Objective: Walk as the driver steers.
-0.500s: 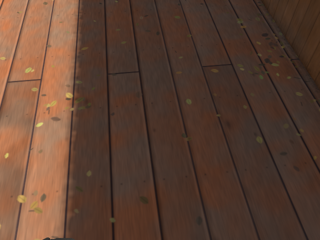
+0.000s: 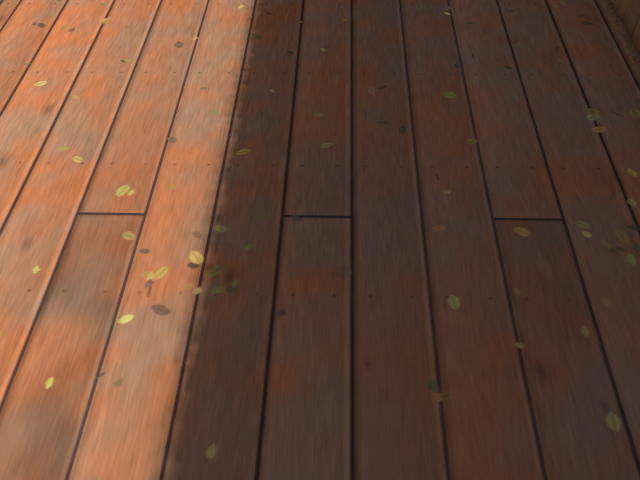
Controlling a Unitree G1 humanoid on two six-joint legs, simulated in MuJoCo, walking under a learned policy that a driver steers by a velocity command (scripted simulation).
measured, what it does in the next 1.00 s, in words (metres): walks ahead: left foot, then right foot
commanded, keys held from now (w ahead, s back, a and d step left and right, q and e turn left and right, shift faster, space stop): w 0.94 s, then w+q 0.06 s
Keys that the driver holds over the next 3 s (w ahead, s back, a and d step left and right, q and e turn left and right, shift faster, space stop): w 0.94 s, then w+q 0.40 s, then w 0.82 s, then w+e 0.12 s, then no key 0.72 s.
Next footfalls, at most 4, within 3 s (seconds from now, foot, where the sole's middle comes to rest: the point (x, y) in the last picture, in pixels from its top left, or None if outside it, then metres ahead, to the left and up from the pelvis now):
0.12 left None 0.26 0.14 -0.78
0.66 right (413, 458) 0.54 -0.11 -0.78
1.22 left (311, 325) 0.85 0.13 -0.78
1.72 right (375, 224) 1.19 -0.02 -0.78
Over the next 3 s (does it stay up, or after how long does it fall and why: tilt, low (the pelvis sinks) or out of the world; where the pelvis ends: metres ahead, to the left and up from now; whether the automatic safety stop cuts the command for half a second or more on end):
stays up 1.47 0.17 -0.01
